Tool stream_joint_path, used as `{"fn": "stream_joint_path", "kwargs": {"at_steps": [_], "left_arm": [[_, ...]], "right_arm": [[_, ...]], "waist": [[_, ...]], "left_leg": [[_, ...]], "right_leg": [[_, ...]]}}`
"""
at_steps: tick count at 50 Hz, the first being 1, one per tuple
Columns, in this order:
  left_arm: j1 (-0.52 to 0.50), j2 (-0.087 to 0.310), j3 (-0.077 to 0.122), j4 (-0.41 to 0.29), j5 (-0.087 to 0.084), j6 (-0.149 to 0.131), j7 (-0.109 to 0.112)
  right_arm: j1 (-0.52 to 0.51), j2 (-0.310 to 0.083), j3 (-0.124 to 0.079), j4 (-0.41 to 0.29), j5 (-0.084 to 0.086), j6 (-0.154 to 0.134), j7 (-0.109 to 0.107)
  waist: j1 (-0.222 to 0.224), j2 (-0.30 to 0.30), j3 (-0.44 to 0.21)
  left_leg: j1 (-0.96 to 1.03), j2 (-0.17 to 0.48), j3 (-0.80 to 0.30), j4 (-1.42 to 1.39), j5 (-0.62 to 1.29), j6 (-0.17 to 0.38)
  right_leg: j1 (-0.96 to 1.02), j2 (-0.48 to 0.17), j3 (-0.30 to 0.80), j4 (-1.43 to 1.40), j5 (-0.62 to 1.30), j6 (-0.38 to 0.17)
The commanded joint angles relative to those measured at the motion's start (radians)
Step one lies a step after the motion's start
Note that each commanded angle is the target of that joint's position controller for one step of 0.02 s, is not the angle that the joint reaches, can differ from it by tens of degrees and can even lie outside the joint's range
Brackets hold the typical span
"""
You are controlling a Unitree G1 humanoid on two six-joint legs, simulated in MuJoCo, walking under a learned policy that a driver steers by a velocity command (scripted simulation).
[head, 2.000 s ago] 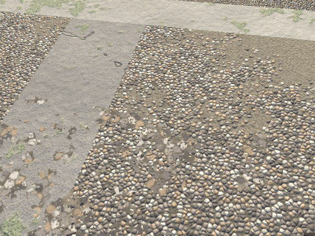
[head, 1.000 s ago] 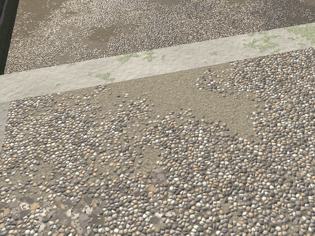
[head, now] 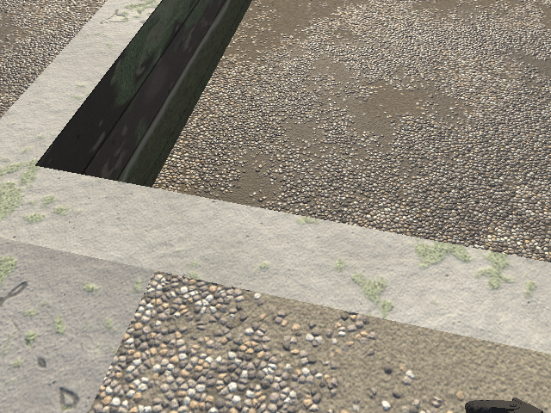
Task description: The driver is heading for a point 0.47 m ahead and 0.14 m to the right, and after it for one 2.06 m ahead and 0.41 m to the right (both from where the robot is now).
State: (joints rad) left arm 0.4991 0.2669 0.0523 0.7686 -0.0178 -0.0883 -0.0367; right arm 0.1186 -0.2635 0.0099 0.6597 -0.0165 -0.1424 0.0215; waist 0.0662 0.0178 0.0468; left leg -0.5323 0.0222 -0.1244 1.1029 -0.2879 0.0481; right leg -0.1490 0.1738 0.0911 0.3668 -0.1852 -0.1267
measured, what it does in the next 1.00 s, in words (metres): walks ahead, turning right: left foot, then right foot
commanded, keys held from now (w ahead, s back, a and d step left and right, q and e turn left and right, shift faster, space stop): w+e+shift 0.60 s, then w+q+shift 0.40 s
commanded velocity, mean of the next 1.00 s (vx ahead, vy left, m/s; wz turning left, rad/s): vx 1.00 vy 0.00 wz -0.50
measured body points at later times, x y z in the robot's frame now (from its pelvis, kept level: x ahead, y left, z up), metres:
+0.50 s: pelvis +0.45 +0.01 -0.01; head +0.45 -0.01 +0.44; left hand +0.76 +0.16 -0.07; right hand +0.31 -0.27 -0.13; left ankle +0.43 +0.16 -0.74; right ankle +0.49 -0.14 -0.65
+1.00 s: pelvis +0.76 -0.18 -0.03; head +0.79 -0.19 +0.41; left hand +0.95 -0.01 -0.16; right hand +0.77 -0.48 -0.13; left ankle +0.96 -0.13 -0.69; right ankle +0.69 -0.22 -0.74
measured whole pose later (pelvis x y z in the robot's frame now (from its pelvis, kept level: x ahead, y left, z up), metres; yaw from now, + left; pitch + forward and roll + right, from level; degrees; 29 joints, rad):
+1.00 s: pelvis +0.76 -0.18 -0.03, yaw -31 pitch -1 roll +0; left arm 0.33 0.23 0.00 0.73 0.04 -0.08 -0.01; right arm 0.20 -0.26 -0.02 0.61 0.01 0.01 0.00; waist 0.03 -0.01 0.08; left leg -0.73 0.06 -0.03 1.05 -0.09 0.03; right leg -0.25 -0.02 -0.20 0.77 -0.49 -0.07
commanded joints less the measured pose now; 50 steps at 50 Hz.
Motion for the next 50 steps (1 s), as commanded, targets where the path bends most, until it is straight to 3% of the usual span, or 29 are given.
{"fn": "stream_joint_path", "kwargs": {"at_steps": [1,4,8,10,11,12,13,14,15,16,17,18,20,24,28,31,33,34,35,36,37,38,39,40,41,43,47,49,50], "left_arm": [[-0.096,0.123,0.029,-0.093,-0.019,-0.020,0.024],[-0.068,0.148,0.041,-0.068,-0.021,-0.012,0.041],[-0.008,0.134,0.045,-0.027,-0.042,-0.002,0.048],[-0.011,0.146,0.053,-0.019,-0.031,0.016,0.049],[-0.049,0.164,0.055,-0.035,-0.010,0.026,0.044],[-0.092,0.105,0.033,-0.076,0.031,0.030,0.040],[0.105,-0.048,-0.016,-0.109,-0.023,0.017,0.035],[0.071,0.033,-0.020,-0.098,-0.063,0.021,0.049],[-0.060,0.100,-0.004,-0.102,-0.056,0.025,0.052],[-0.145,0.119,0.004,-0.112,-0.034,0.025,0.051],[-0.219,0.108,0.007,-0.132,-0.014,0.026,0.043],[-0.214,0.091,0.012,-0.143,-0.024,0.037,0.034],[-0.220,0.038,0.004,-0.166,-0.043,0.067,0.029],[-0.284,0.030,-0.013,-0.216,-0.015,0.074,0.017],[-0.407,0.060,-0.014,-0.239,0.002,0.064,-0.012],[-0.357,0.095,0.003,-0.236,-0.014,0.062,-0.026],[-0.039,0.178,0.052,-0.147,-0.019,0.072,-0.004],[0.145,0.224,0.072,-0.082,-0.022,0.087,0.019],[-0.012,0.254,0.039,-0.126,0.003,0.079,0.022],[-0.049,0.171,0.019,-0.196,0.035,0.069,0.011],[-0.071,0.157,0.017,-0.180,0.046,0.052,0.004],[-0.108,0.154,0.019,-0.135,0.036,0.030,-0.003],[-0.177,0.097,-0.003,-0.140,0.048,0.008,-0.007],[-0.223,0.054,-0.016,-0.156,0.066,-0.003,-0.010],[-0.241,0.038,-0.023,-0.159,0.070,-0.013,-0.014],[-0.241,0.080,-0.014,-0.138,0.058,-0.023,-0.019],[-0.256,0.086,-0.017,-0.120,0.047,-0.025,0.021],[-0.274,0.140,-0.002,-0.130,0.067,-0.006,0.047],[-0.309,0.128,-0.006,-0.146,0.059,0.010,0.050]], "right_arm": [[-0.076,-0.096,-0.023,-0.101,-0.011,-0.015,-0.006],[-0.217,-0.052,-0.013,-0.153,-0.010,-0.025,0.002],[-0.247,-0.121,-0.054,-0.176,0.034,-0.022,-0.014],[-0.151,-0.177,-0.090,-0.167,0.044,-0.028,-0.025],[0.013,-0.203,-0.109,-0.148,0.052,-0.026,-0.032],[0.288,-0.241,-0.122,-0.110,0.053,-0.009,-0.047],[0.352,-0.324,-0.131,-0.064,0.020,0.001,-0.028],[0.333,-0.239,-0.124,-0.067,0.025,0.009,-0.017],[0.273,-0.155,-0.109,-0.072,0.029,0.021,-0.024],[0.231,-0.136,-0.102,-0.054,0.017,0.033,-0.025],[0.213,-0.121,-0.097,-0.035,0.000,0.038,-0.024],[0.184,-0.102,-0.090,-0.017,-0.014,0.033,-0.026],[0.152,-0.056,-0.084,0.017,0.015,0.025,-0.021],[0.096,-0.119,-0.101,0.047,0.021,0.021,-0.026],[0.136,-0.198,-0.110,0.061,0.017,0.031,-0.035],[0.184,-0.286,-0.119,0.074,0.040,0.049,-0.047],[0.187,-0.309,-0.112,0.101,0.045,0.062,-0.033],[0.130,-0.282,-0.102,0.103,0.050,0.062,-0.028],[0.353,-0.081,-0.048,0.082,0.025,0.041,-0.021],[0.319,-0.171,-0.059,0.048,0.096,0.017,-0.018],[0.185,-0.219,-0.072,0.003,0.128,0.028,-0.027],[0.160,-0.170,-0.063,-0.030,0.116,0.049,-0.041],[0.164,-0.122,-0.050,-0.033,0.071,0.075,-0.061],[0.208,-0.102,-0.047,-0.027,0.050,0.105,-0.062],[0.273,-0.080,-0.049,-0.016,0.051,0.130,-0.057],[0.293,-0.082,-0.054,-0.024,0.049,0.159,-0.052],[0.113,-0.030,-0.028,-0.107,0.006,0.148,-0.029],[0.135,-0.029,-0.039,-0.097,0.025,0.141,-0.009],[0.167,-0.055,-0.046,-0.102,0.029,0.149,-0.005]], "waist": [[-0.062,-0.016,0.085],[-0.001,-0.057,0.095],[0.008,-0.096,0.051],[-0.060,-0.120,-0.028],[-0.163,-0.135,-0.151],[-0.278,-0.091,-0.354],[-0.146,0.409,-0.552],[-0.172,0.410,-0.482],[-0.209,0.267,-0.305],[-0.195,0.094,-0.186],[-0.177,0.009,-0.101],[-0.129,0.037,-0.060],[-0.087,0.072,-0.010],[-0.044,0.031,0.060],[-0.087,-0.056,0.104],[-0.029,0.035,0.033],[0.157,0.062,-0.099],[0.261,-0.045,-0.115],[0.009,-0.388,-0.223],[0.079,-0.302,-0.392],[0.072,-0.099,-0.243],[0.008,-0.014,-0.106],[-0.042,0.020,-0.065],[-0.069,0.005,-0.033],[-0.104,-0.036,-0.055],[-0.126,-0.070,-0.061],[-0.084,-0.095,-0.030],[-0.089,-0.150,-0.101],[-0.099,-0.150,-0.117]], "left_leg": [[-0.115,0.020,0.024,-0.230,0.098,-0.061],[0.160,-0.039,0.065,-0.491,0.433,-0.088],[0.254,-0.048,0.007,-0.628,0.447,-0.098],[0.345,-0.065,0.026,-0.642,0.307,-0.071],[0.517,-0.025,0.025,-0.599,0.249,-0.042],[0.848,0.132,-0.106,-0.490,0.050,0.009],[1.173,0.417,-0.714,-0.686,-0.335,0.191],[1.111,0.410,-0.862,-0.784,-0.603,0.172],[0.967,0.353,-0.648,-0.791,-0.477,0.125],[0.811,0.312,-0.472,-0.787,-0.241,0.105],[0.671,0.274,-0.344,-0.802,-0.056,0.099],[0.567,0.255,-0.261,-0.821,0.028,0.101],[0.473,0.235,-0.117,-0.846,0.122,0.101],[0.384,0.235,0.081,-0.896,0.311,0.109],[0.393,0.186,0.271,-0.867,0.538,0.049],[0.447,0.210,0.314,-0.717,1.188,0.033],[0.380,0.223,0.273,-0.374,1.293,0.044],[0.190,0.099,0.282,0.098,0.714,0.003],[-0.058,-0.037,0.154,0.521,-0.335,0.000],[-0.077,-0.118,-0.109,0.537,-0.265,0.000],[-0.100,-0.085,-0.087,0.482,-0.221,-0.006],[-0.124,-0.036,-0.053,0.408,-0.178,-0.014],[-0.106,0.017,-0.037,0.394,-0.113,-0.026],[-0.075,0.029,-0.038,0.400,-0.038,-0.040],[-0.048,0.042,-0.039,0.382,-0.005,-0.043],[-0.060,0.055,-0.018,0.296,0.007,-0.042],[-0.066,0.059,0.081,-0.075,0.269,-0.005],[0.105,-0.014,0.216,-0.021,0.273,-0.025],[0.092,-0.014,0.226,-0.015,0.196,-0.024]], "right_leg": [[-0.100,-0.242,0.369,-0.230,-0.011,-0.183],[-0.323,-0.187,0.295,-0.248,-0.017,-0.108],[-0.144,-0.209,0.357,-0.144,0.001,-0.047],[-0.018,-0.206,0.355,0.049,0.317,-0.010],[-0.025,-0.186,0.320,0.254,0.447,0.025],[-0.193,-0.159,0.271,0.586,0.344,0.045],[-0.532,-0.044,0.157,0.961,-0.366,0.087],[-0.675,-0.157,0.120,1.093,-0.309,0.081],[-0.722,-0.199,0.071,1.102,-0.222,0.078],[-0.703,-0.229,0.039,1.076,-0.163,0.081],[-0.669,-0.262,0.031,1.033,-0.134,0.075],[-0.619,-0.300,0.043,1.002,-0.116,0.072],[-0.610,-0.342,0.028,0.975,-0.147,0.067],[-0.655,-0.368,0.002,0.845,0.030,0.092],[-0.528,-0.290,-0.148,0.566,0.261,0.049],[-0.271,-0.157,-0.254,0.504,0.124,-0.008],[0.135,-0.117,-0.186,0.371,0.131,-0.081],[0.379,-0.188,-0.072,0.246,0.206,-0.124],[0.513,-0.379,0.273,0.348,0.384,-0.181],[0.416,-0.554,0.532,0.106,0.162,-0.285],[0.238,-0.550,0.501,-0.008,-0.015,-0.235],[0.084,-0.542,0.436,-0.035,-0.099,-0.195],[-0.055,-0.527,0.347,0.011,-0.057,-0.162],[-0.183,-0.488,0.249,0.079,0.052,-0.138],[-0.230,-0.454,0.155,0.105,0.151,-0.104],[-0.282,-0.438,0.041,0.115,0.246,-0.066],[-0.274,-0.388,-0.168,0.169,0.384,0.020],[-0.268,-0.382,-0.251,0.247,0.485,0.025],[-0.220,-0.416,-0.253,0.290,0.569,0.014]]}}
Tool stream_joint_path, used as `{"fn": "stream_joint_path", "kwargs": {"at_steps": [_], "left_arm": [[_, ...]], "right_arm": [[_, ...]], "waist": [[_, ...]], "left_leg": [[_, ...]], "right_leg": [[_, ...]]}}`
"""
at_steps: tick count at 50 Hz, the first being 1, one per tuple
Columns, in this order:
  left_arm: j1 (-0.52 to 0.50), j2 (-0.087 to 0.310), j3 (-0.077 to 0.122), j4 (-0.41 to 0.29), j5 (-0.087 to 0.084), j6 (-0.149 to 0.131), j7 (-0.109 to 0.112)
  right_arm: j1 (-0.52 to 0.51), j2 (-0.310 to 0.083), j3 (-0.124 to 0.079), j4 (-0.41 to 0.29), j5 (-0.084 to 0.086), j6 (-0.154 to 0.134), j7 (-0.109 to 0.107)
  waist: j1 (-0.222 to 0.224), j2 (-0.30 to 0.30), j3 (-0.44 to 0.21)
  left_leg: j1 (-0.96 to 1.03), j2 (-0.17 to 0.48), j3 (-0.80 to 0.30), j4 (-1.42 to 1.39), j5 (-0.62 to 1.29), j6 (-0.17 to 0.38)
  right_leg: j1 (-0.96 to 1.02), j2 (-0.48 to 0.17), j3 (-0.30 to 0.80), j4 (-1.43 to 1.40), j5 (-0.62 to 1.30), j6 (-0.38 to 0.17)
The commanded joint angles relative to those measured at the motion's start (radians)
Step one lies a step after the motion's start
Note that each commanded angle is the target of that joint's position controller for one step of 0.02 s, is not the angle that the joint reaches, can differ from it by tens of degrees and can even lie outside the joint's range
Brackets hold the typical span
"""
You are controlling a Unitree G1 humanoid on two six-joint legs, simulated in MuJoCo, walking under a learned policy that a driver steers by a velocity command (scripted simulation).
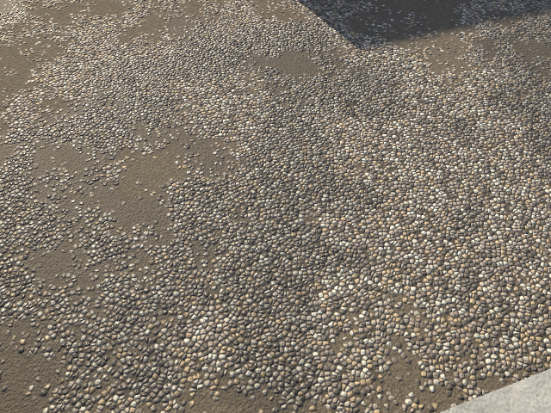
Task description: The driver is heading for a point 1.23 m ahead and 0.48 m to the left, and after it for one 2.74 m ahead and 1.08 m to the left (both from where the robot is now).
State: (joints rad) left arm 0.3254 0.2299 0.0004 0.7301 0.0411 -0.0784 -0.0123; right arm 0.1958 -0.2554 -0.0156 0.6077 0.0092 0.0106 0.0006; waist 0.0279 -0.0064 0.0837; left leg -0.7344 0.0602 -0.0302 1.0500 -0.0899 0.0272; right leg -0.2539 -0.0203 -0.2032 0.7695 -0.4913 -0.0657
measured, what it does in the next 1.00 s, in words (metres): walks ahead, turning left: left foot, then right foot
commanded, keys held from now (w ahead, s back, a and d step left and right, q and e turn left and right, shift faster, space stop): w+q+shift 0.60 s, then w+shift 0.40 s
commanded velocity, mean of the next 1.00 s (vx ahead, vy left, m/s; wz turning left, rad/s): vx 1.00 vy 0.00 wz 0.70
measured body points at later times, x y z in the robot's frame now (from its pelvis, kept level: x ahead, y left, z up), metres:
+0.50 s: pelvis +0.12 +0.00 +0.01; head +0.11 +0.02 +0.46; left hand +0.30 +0.29 +0.03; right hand +0.47 -0.07 +0.04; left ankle +0.13 +0.11 -0.71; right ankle +0.21 -0.11 -0.71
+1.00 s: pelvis +0.12 -0.04 +0.03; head +0.11 -0.02 +0.47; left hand +0.17 +0.28 +0.00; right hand +0.44 -0.01 +0.02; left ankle +0.11 +0.12 -0.70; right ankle +0.21 -0.11 -0.71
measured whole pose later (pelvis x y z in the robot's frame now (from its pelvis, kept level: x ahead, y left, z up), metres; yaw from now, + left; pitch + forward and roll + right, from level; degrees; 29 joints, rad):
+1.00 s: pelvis +0.12 -0.04 +0.03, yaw +40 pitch -3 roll -2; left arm 0.06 0.31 -0.09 0.41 0.07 -0.02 -0.02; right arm -0.01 -0.24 0.12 0.40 -0.05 0.02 0.07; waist 0.00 0.00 0.04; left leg -0.39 -0.02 -0.18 0.59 -0.27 -0.05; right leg -0.22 -0.04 -0.22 0.50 -0.23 -0.01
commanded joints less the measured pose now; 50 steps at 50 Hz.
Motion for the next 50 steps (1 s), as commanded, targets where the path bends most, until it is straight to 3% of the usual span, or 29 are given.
{"fn": "stream_joint_path", "kwargs": {"at_steps": [1,2,3,4,5,6,7,8,10,12,13,14,15,16,17,18,19,21,22,24,25,28,30,36,37,39,44,47,50], "left_arm": [[-0.244,0.200,0.053,-0.156,0.014,-0.005,0.031],[-0.369,0.229,0.058,-0.195,-0.001,-0.004,0.033],[-0.470,0.256,0.068,-0.218,-0.076,0.007,0.036],[-0.413,0.106,0.036,-0.253,-0.029,0.036,0.041],[-0.257,0.057,0.022,-0.325,0.010,0.045,0.053],[-0.226,0.105,0.018,-0.343,0.029,0.053,0.058],[-0.212,0.114,0.017,-0.377,0.017,0.066,0.064],[-0.250,0.112,0.009,-0.393,0.039,0.082,0.070],[-0.261,0.079,-0.014,-0.419,0.089,0.101,0.060],[-0.342,0.054,-0.041,-0.445,0.088,0.093,0.049],[-0.341,0.073,-0.040,-0.437,0.068,0.090,0.044],[-0.341,0.070,-0.046,-0.439,0.072,0.081,0.036],[-0.322,0.076,-0.050,-0.432,0.085,0.072,0.025],[-0.377,0.102,-0.052,-0.445,0.105,0.072,0.013],[-0.437,0.100,-0.055,-0.470,0.127,0.077,0.007],[-0.476,0.070,-0.063,-0.493,0.128,0.083,0.008],[-0.479,0.069,-0.064,-0.497,0.139,0.084,-0.001],[-0.483,0.084,-0.058,-0.497,0.117,0.083,-0.002],[-0.482,0.099,-0.056,-0.503,0.105,0.077,-0.012],[-0.514,0.089,-0.061,-0.512,0.082,0.076,-0.012],[-0.513,0.062,-0.064,-0.516,0.087,0.069,-0.008],[-0.518,0.090,-0.048,-0.516,0.067,0.058,-0.017],[-0.514,0.101,-0.040,-0.519,0.070,0.047,-0.025],[-0.469,0.090,-0.049,-0.499,0.068,0.017,-0.047],[-0.406,0.117,-0.034,-0.464,0.054,0.013,-0.036],[-0.393,0.137,-0.035,-0.448,0.046,0.003,-0.024],[-0.478,0.175,-0.057,-0.464,0.059,0.027,-0.018],[-0.467,0.195,-0.052,-0.444,0.023,0.040,-0.009],[-0.460,0.196,-0.057,-0.433,0.014,0.041,-0.002]], "right_arm": [[0.271,-0.154,-0.062,0.013,-0.006,-0.001,0.005],[0.475,-0.188,-0.080,0.057,-0.025,0.010,-0.018],[0.601,-0.156,-0.071,0.021,-0.053,0.014,-0.005],[0.461,-0.207,-0.055,0.012,-0.064,0.002,0.018],[0.236,-0.161,-0.009,-0.069,-0.077,-0.018,0.045],[0.103,-0.145,0.007,-0.135,-0.097,-0.022,0.047],[0.028,-0.191,-0.008,-0.149,-0.085,-0.023,0.046],[-0.017,-0.173,-0.001,-0.176,-0.057,-0.031,0.043],[-0.069,-0.190,0.001,-0.186,-0.052,-0.036,0.025],[-0.072,-0.222,-0.012,-0.171,-0.051,-0.012,-0.004],[-0.087,-0.219,-0.014,-0.163,-0.050,-0.001,-0.014],[-0.165,-0.188,0.001,-0.186,-0.072,0.008,-0.019],[-0.234,-0.160,0.015,-0.218,-0.063,0.010,-0.020],[-0.178,-0.127,0.028,-0.232,-0.048,0.013,-0.017],[-0.108,-0.121,0.034,-0.229,-0.032,0.009,-0.006],[-0.108,-0.130,0.037,-0.230,-0.042,0.001,0.009],[-0.172,-0.127,0.043,-0.259,-0.054,0.006,0.028],[-0.205,-0.130,0.047,-0.285,-0.070,0.018,0.038],[-0.222,-0.094,0.059,-0.306,-0.077,0.017,0.041],[-0.199,-0.100,0.061,-0.300,-0.071,0.023,0.041],[-0.220,-0.104,0.064,-0.305,-0.077,0.024,0.051],[-0.290,-0.126,0.063,-0.349,-0.066,0.036,0.070],[-0.327,-0.141,0.059,-0.375,-0.056,0.041,0.077],[-0.412,-0.104,0.094,-0.403,-0.051,0.036,0.075],[-0.423,-0.136,0.086,-0.392,-0.034,0.035,0.063],[-0.443,-0.139,0.083,-0.391,-0.018,0.030,0.060],[-0.364,-0.052,0.105,-0.342,-0.042,0.007,0.068],[-0.306,-0.057,0.104,-0.305,-0.059,-0.013,0.067],[-0.305,-0.067,0.103,-0.298,-0.057,-0.026,0.066]], "waist": [[-0.170,-0.097,-0.196],[-0.284,-0.113,-0.251],[-0.423,-0.123,-0.276],[-0.293,0.339,-0.073],[-0.068,0.469,-0.085],[0.020,0.266,-0.127],[0.074,0.134,-0.146],[0.066,0.042,-0.086],[0.072,0.004,-0.191],[0.029,0.049,-0.362],[0.017,0.097,-0.407],[0.032,0.120,-0.429],[0.053,0.047,-0.433],[-0.008,-0.116,-0.425],[-0.045,-0.286,-0.402],[-0.042,-0.306,-0.360],[-0.033,-0.259,-0.298],[-0.045,-0.129,-0.300],[-0.067,-0.168,-0.278],[-0.092,-0.143,-0.281],[-0.075,-0.064,-0.274],[-0.065,0.120,-0.180],[-0.056,0.170,-0.141],[-0.033,0.140,-0.198],[-0.004,0.145,-0.256],[0.003,0.116,-0.222],[-0.071,-0.112,-0.117],[-0.075,-0.101,-0.153],[-0.064,-0.068,-0.158]], "left_leg": [[0.551,-0.157,0.251,0.085,0.130,-0.004],[0.719,-0.215,0.290,0.082,0.085,0.022],[0.803,-0.110,0.079,-0.183,-0.125,0.150],[0.668,-0.115,-0.105,-0.282,0.480,0.233],[0.579,-0.047,-0.388,-0.342,0.741,0.324],[0.370,0.040,-0.470,-0.385,0.822,0.363],[0.274,0.101,-0.612,-0.455,0.572,0.408],[0.163,0.072,-0.621,-0.423,0.515,0.364],[0.225,0.006,-0.535,-0.340,0.630,0.310],[0.391,-0.041,-0.527,-0.398,0.620,0.216],[0.447,-0.036,-0.542,-0.416,0.579,0.201],[0.416,-0.024,-0.543,-0.418,0.599,0.200],[0.360,-0.049,-0.507,-0.397,0.486,0.168],[0.287,-0.143,-0.394,-0.359,0.257,0.104],[0.213,-0.200,-0.301,-0.312,0.093,0.040],[0.225,-0.200,-0.266,-0.313,0.042,0.015],[0.255,-0.215,-0.255,-0.356,0.092,0.005],[0.307,-0.202,-0.289,-0.435,0.226,0.024],[0.288,-0.186,-0.275,-0.437,0.219,0.014],[0.256,-0.161,-0.275,-0.435,0.037,-0.003],[0.259,-0.144,-0.285,-0.457,0.029,0.006],[0.182,-0.114,-0.412,-0.604,-0.076,0.044],[0.116,-0.110,-0.520,-0.682,-0.199,0.051],[0.127,-0.089,-0.512,-0.738,-0.442,0.003],[0.165,-0.076,-0.512,-0.766,-0.481,0.004],[0.162,-0.062,-0.478,-0.755,-0.499,-0.009],[0.338,-0.113,-0.184,-0.483,-0.266,-0.084],[0.429,-0.076,-0.115,-0.415,-0.219,-0.089],[0.429,-0.057,-0.088,-0.460,-0.210,-0.078]], "right_leg": [[-0.238,-0.157,-0.002,0.024,1.037,-0.037],[-0.267,-0.132,0.007,0.232,1.239,-0.021],[-0.322,-0.126,0.074,0.652,1.104,0.017],[-0.511,0.100,0.091,1.088,0.060,0.074],[-0.611,0.143,0.307,1.152,-0.207,0.100],[-0.521,0.125,0.356,1.081,-0.184,0.093],[-0.550,0.126,0.334,1.011,-0.147,0.097],[-0.544,0.099,0.326,0.908,-0.141,0.108],[-0.458,0.086,0.343,0.602,-0.149,0.123],[-0.254,0.051,0.368,0.179,-0.058,0.109],[-0.156,0.051,0.374,0.077,0.019,0.109],[-0.033,0.035,0.369,0.098,0.196,0.114],[0.083,0.011,0.359,-0.024,0.394,0.097],[0.149,-0.026,0.369,-0.068,0.690,0.056],[0.180,-0.092,0.418,-0.065,0.724,-0.011],[0.175,-0.106,0.403,-0.087,0.716,-0.026],[0.142,-0.079,0.350,-0.101,0.758,-0.004],[0.159,-0.044,0.302,-0.111,0.696,0.050],[0.180,-0.048,0.295,-0.128,0.716,0.073],[0.242,-0.097,0.323,-0.173,0.631,0.048],[0.240,-0.111,0.294,-0.191,0.514,0.041],[0.222,-0.043,0.203,-0.193,0.226,0.100],[0.251,-0.016,0.178,-0.184,0.212,0.114],[0.311,-0.065,0.177,-0.247,0.197,0.109],[0.332,-0.065,0.178,-0.237,0.177,0.101],[0.302,-0.081,0.178,-0.266,0.153,0.091],[0.020,-0.218,0.297,-0.558,-0.075,0.017],[-0.030,-0.231,0.245,-0.552,-0.088,0.015],[-0.013,-0.219,0.190,-0.515,-0.075,0.029]]}}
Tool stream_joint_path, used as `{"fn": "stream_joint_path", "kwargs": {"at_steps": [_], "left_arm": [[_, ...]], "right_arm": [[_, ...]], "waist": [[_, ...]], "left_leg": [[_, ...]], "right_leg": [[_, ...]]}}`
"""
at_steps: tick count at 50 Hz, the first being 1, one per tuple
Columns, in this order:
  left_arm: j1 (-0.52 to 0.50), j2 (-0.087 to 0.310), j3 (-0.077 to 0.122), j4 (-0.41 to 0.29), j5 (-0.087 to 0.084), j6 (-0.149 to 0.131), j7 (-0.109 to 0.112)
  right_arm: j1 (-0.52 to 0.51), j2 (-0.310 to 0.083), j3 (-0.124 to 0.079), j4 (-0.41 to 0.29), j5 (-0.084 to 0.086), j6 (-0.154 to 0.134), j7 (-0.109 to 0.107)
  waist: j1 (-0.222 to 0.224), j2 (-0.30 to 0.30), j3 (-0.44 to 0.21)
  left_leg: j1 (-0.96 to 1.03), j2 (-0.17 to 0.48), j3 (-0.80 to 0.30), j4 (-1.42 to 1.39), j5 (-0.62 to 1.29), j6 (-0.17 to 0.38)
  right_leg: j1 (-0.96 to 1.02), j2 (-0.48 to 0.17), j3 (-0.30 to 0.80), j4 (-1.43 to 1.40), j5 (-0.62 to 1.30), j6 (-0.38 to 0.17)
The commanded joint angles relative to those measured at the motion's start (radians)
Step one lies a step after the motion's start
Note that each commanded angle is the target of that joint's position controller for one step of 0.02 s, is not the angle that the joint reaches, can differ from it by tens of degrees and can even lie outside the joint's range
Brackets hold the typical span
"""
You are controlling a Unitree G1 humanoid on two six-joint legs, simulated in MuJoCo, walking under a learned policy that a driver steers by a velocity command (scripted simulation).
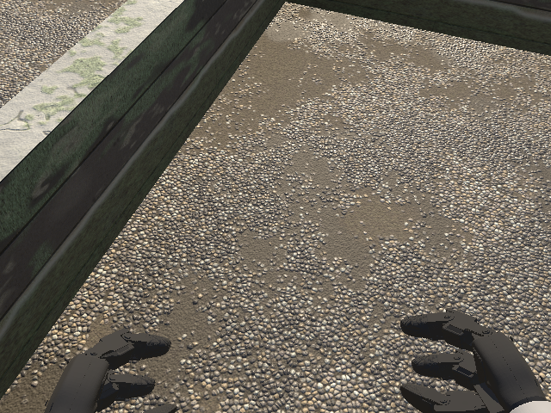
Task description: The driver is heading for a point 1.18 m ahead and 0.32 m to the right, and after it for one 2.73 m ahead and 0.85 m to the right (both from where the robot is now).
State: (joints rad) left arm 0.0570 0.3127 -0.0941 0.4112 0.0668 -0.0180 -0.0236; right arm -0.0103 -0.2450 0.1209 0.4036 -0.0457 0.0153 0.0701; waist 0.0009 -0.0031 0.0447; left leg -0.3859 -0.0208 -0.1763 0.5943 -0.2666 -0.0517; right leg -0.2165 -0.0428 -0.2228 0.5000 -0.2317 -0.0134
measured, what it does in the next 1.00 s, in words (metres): stands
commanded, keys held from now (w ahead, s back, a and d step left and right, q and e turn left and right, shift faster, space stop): w+shift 1.00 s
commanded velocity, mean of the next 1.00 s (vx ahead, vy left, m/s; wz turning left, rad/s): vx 1.00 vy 0.00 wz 0.05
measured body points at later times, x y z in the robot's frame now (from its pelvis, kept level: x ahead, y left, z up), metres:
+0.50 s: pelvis +0.04 +0.01 +0.00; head +0.03 +0.02 +0.45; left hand +0.29 +0.20 +0.00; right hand +0.34 -0.15 +0.04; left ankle +0.11 +0.13 -0.73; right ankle +0.03 -0.11 -0.73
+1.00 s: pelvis +0.04 +0.00 +0.00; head +0.04 +0.01 +0.45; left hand +0.29 +0.20 -0.01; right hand +0.33 -0.16 +0.02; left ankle +0.11 +0.13 -0.73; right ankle +0.03 -0.11 -0.73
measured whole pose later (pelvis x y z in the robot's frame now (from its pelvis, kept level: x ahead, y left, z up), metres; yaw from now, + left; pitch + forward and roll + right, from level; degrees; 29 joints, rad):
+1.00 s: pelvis +0.04 +0.00 +0.00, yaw +1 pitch -1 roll -1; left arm 0.07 0.27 -0.16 0.35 0.09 0.00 -0.03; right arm -0.07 -0.25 0.17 0.42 -0.08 0.00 0.07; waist 0.01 -0.01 -0.01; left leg -0.32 -0.03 -0.14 0.49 -0.16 -0.02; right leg -0.17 -0.06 -0.18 0.49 -0.29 0.01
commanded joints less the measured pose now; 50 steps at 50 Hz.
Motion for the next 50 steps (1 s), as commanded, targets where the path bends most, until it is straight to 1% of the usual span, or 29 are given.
{"fn": "stream_joint_path", "kwargs": {"at_steps": [1,2,4,5,6,7,8,9,10,12,13,15,16,20,21,23,29,30,37,50], "left_arm": [[-0.189,0.111,0.035,-0.111,-0.011,-0.018,0.009],[-0.186,0.107,0.032,-0.112,-0.013,-0.017,0.009],[-0.170,0.085,0.022,-0.112,-0.004,-0.016,0.006],[-0.160,0.069,0.016,-0.114,0.003,-0.016,0.004],[-0.145,0.046,0.006,-0.122,0.011,-0.017,-0.001],[-0.134,0.023,-0.002,-0.128,0.018,-0.019,-0.006],[-0.122,0.015,-0.004,-0.125,0.021,-0.022,-0.010],[-0.108,0.017,-0.004,-0.120,0.023,-0.023,-0.013],[-0.107,0.026,-0.004,-0.117,0.026,-0.024,-0.015],[-0.119,0.041,-0.005,-0.122,0.028,-0.024,-0.019],[-0.131,0.045,-0.007,-0.128,0.031,-0.022,-0.020],[-0.145,0.051,-0.009,-0.141,0.027,-0.020,-0.020],[-0.140,0.042,-0.017,-0.142,0.026,-0.024,-0.018],[-0.144,0.045,-0.022,-0.158,0.025,-0.021,-0.012],[-0.131,0.048,-0.024,-0.164,0.021,-0.013,-0.009],[-0.119,0.046,-0.027,-0.168,0.025,-0.008,-0.008],[-0.130,0.043,-0.029,-0.180,0.027,-0.006,-0.009],[-0.129,0.047,-0.027,-0.180,0.022,-0.008,-0.010],[-0.127,0.044,-0.028,-0.182,0.021,-0.011,-0.008],[-0.113,0.033,-0.031,-0.180,0.023,-0.006,-0.004]], "right_arm": [[-0.099,-0.084,-0.035,-0.093,-0.003,-0.033,-0.002],[-0.104,-0.093,-0.037,-0.091,0.000,-0.033,-0.002],[-0.123,-0.114,-0.038,-0.099,-0.007,-0.033,0.001],[-0.135,-0.129,-0.038,-0.108,-0.011,-0.032,0.003],[-0.159,-0.150,-0.037,-0.121,-0.013,-0.031,0.006],[-0.184,-0.158,-0.034,-0.131,-0.010,-0.030,0.008],[-0.199,-0.152,-0.028,-0.132,-0.005,-0.029,0.008],[-0.202,-0.144,-0.023,-0.128,-0.002,-0.028,0.006],[-0.192,-0.136,-0.019,-0.124,-0.001,-0.028,0.005],[-0.182,-0.126,-0.013,-0.116,-0.005,-0.028,0.005],[-0.180,-0.124,-0.010,-0.116,-0.011,-0.030,0.008],[-0.180,-0.125,-0.009,-0.107,-0.016,-0.033,0.011],[-0.198,-0.120,-0.005,-0.112,-0.016,-0.034,0.005],[-0.228,-0.120,0.000,-0.111,-0.022,-0.039,0.001],[-0.214,-0.116,0.001,-0.107,-0.022,-0.038,-0.001],[-0.224,-0.116,0.003,-0.109,-0.025,-0.038,-0.004],[-0.243,-0.111,0.008,-0.114,-0.026,-0.039,-0.004],[-0.245,-0.105,0.009,-0.113,-0.035,-0.040,-0.004],[-0.244,-0.106,0.009,-0.108,-0.033,-0.043,-0.004],[-0.227,-0.095,0.015,-0.099,-0.039,-0.040,-0.010]], "waist": [[-0.034,-0.053,-0.111],[-0.028,-0.030,-0.094],[-0.011,0.039,-0.077],[-0.002,0.086,-0.080],[0.010,0.144,-0.093],[0.020,0.180,-0.108],[0.028,0.176,-0.121],[0.031,0.151,-0.145],[0.022,0.113,-0.167],[0.004,0.057,-0.196],[-0.005,0.035,-0.211],[-0.015,0.012,-0.224],[-0.012,-0.001,-0.235],[-0.006,0.011,-0.222],[0.002,0.015,-0.201],[0.009,0.025,-0.205],[0.012,0.016,-0.195],[0.013,0.010,-0.187],[0.015,0.016,-0.197],[0.012,0.017,-0.193]], "left_leg": [[0.067,0.027,0.060,-0.034,-0.032,0.005],[0.043,0.031,0.054,-0.076,-0.033,0.007],[-0.017,0.047,0.007,-0.169,-0.044,0.022],[-0.053,0.066,-0.045,-0.228,-0.070,0.034],[-0.100,0.090,-0.120,-0.295,-0.135,0.052],[-0.140,0.112,-0.176,-0.347,-0.184,0.065],[-0.142,0.114,-0.182,-0.360,-0.189,0.063],[-0.113,0.109,-0.167,-0.346,-0.159,0.058],[-0.076,0.100,-0.146,-0.319,-0.106,0.052],[0.001,0.084,-0.103,-0.257,-0.008,0.044],[0.033,0.077,-0.082,-0.223,0.054,0.042],[0.070,0.072,-0.056,-0.182,0.147,0.038],[0.081,0.075,-0.055,-0.171,0.190,0.038],[0.074,0.078,-0.050,-0.155,0.252,0.037],[0.073,0.073,-0.043,-0.156,0.315,0.035],[0.083,0.075,-0.043,-0.148,0.354,0.036],[0.073,0.075,-0.045,-0.152,0.313,0.027],[0.079,0.072,-0.044,-0.153,0.295,0.027],[0.075,0.073,-0.046,-0.159,0.277,0.027],[0.078,0.070,-0.043,-0.165,0.264,0.028]], "right_leg": [[-0.038,-0.187,0.191,-0.227,-0.331,-0.018],[-0.017,-0.172,0.172,-0.203,-0.318,-0.009],[0.042,-0.128,0.134,-0.124,-0.253,0.005],[0.083,-0.097,0.120,-0.068,-0.203,0.012],[0.133,-0.065,0.123,-0.018,-0.153,0.022],[0.193,-0.049,0.138,0.014,-0.106,0.025],[0.219,-0.050,0.149,0.015,-0.077,0.022],[0.226,-0.060,0.155,0.003,-0.061,0.016],[0.223,-0.072,0.162,-0.014,-0.052,0.009],[0.184,-0.095,0.177,-0.056,-0.046,0.004],[0.167,-0.104,0.180,-0.070,-0.035,0.002],[0.142,-0.115,0.184,-0.087,-0.013,0.003],[0.147,-0.118,0.187,-0.089,0.007,0.001],[0.147,-0.123,0.187,-0.095,0.044,0.007],[0.141,-0.117,0.181,-0.095,0.053,0.010],[0.141,-0.115,0.179,-0.096,0.054,0.016],[0.129,-0.119,0.181,-0.107,0.011,0.019],[0.119,-0.118,0.177,-0.110,-0.013,0.024],[0.122,-0.119,0.180,-0.108,-0.037,0.025],[0.116,-0.116,0.186,-0.115,-0.045,0.021]]}}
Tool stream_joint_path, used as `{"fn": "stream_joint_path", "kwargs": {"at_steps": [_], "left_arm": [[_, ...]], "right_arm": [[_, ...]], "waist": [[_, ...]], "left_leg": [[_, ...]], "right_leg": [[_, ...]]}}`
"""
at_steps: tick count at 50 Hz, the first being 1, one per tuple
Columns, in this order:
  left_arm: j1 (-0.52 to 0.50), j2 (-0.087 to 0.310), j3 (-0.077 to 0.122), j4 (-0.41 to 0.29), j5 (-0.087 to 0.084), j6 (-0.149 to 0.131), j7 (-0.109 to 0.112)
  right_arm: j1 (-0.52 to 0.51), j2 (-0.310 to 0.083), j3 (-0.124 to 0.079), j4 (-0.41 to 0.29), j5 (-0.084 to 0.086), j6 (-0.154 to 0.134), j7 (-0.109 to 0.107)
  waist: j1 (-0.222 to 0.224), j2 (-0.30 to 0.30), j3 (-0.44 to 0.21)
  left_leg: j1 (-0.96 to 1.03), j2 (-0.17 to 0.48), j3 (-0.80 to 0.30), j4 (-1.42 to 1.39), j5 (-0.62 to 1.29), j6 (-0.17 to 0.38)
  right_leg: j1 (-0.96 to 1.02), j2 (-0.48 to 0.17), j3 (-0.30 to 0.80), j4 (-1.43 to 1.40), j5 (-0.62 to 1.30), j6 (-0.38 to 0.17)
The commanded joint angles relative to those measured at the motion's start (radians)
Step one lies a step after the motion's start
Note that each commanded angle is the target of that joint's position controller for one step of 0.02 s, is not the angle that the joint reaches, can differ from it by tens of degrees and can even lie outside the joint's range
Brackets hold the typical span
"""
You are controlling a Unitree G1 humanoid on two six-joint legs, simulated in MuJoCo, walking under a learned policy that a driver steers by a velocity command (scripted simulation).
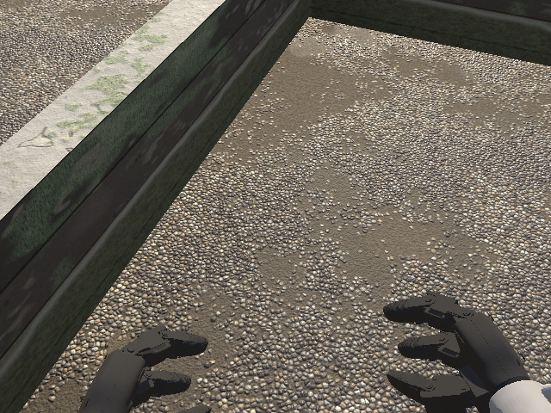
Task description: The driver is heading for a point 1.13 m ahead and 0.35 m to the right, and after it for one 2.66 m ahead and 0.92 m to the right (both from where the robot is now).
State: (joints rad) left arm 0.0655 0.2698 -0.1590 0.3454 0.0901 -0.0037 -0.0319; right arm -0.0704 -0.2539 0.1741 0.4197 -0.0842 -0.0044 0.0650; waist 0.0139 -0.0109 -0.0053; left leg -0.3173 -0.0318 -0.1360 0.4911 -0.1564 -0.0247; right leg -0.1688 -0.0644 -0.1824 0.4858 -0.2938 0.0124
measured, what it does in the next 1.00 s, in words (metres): stands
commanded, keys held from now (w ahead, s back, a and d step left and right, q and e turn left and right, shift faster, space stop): w+shift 1.00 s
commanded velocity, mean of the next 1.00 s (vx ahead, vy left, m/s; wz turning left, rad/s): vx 1.00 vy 0.00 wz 0.00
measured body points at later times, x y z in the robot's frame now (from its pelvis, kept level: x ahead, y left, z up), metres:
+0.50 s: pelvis +0.00 +0.00 +0.00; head -0.01 +0.01 +0.45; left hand +0.25 +0.18 -0.01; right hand +0.29 -0.16 +0.01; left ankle +0.07 +0.13 -0.74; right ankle -0.02 -0.12 -0.74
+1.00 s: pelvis +0.00 +0.00 +0.00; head -0.01 +0.01 +0.45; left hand +0.25 +0.18 -0.01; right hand +0.29 -0.16 +0.01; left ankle +0.07 +0.13 -0.74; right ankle -0.02 -0.12 -0.74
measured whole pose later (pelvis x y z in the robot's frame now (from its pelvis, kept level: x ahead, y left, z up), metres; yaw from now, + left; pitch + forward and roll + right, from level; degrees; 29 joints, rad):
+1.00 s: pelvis +0.00 +0.00 +0.00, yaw +0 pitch -1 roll -1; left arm 0.08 0.25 -0.16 0.34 0.10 0.00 -0.03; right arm -0.07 -0.23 0.19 0.42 -0.09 0.00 0.06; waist 0.02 -0.01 -0.02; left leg -0.31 -0.03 -0.14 0.48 -0.15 -0.03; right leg -0.17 -0.06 -0.15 0.47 -0.29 0.02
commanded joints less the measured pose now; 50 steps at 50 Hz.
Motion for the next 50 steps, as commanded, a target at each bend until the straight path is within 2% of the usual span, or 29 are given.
{"fn": "stream_joint_path", "kwargs": {"at_steps": [1,50], "left_arm": [[-0.120,0.075,0.033,-0.115,0.000,-0.020,0.004],[-0.109,0.050,0.026,-0.119,0.005,-0.013,0.006]], "right_arm": [[-0.166,-0.085,-0.038,-0.115,0.000,-0.021,-0.005],[-0.171,-0.060,-0.025,-0.110,-0.008,-0.018,-0.011]], "waist": [[-0.001,0.025,-0.142],[0.002,0.026,-0.142]], "left_leg": [[0.010,0.080,-0.083,-0.062,0.154,0.001],[0.019,0.084,-0.097,-0.078,0.144,0.007]], "right_leg": [[0.067,-0.094,0.146,-0.101,0.017,-0.005],[0.061,-0.085,0.177,-0.108,0.022,-0.008]]}}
